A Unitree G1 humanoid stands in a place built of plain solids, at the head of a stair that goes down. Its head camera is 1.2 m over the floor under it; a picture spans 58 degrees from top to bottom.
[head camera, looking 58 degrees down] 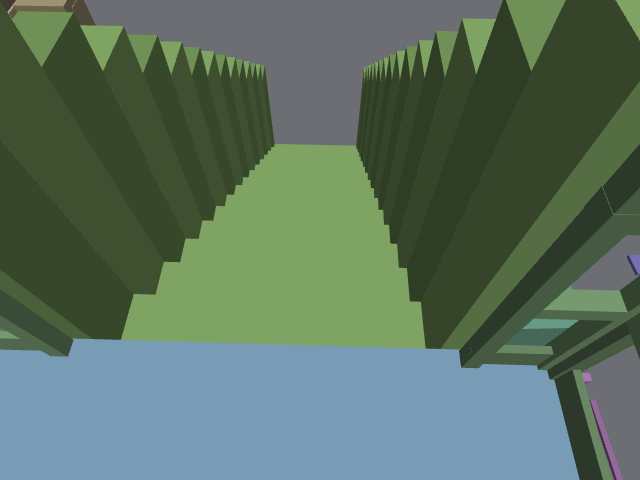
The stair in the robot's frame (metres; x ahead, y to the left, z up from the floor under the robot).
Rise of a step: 0.18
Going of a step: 0.23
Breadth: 1.03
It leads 2 degrees to the right of straight ahead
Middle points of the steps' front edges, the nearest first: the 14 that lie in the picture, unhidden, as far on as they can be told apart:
0.40 0.16 0.00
0.63 0.15 -0.18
0.85 0.14 -0.35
1.08 0.14 -0.53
1.30 0.13 -0.71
1.53 0.12 -0.89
1.76 0.12 -1.06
1.98 0.11 -1.24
2.21 0.10 -1.42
2.43 0.10 -1.60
2.66 0.09 -1.77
2.88 0.08 -1.95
3.11 0.08 -2.13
3.34 0.07 -2.31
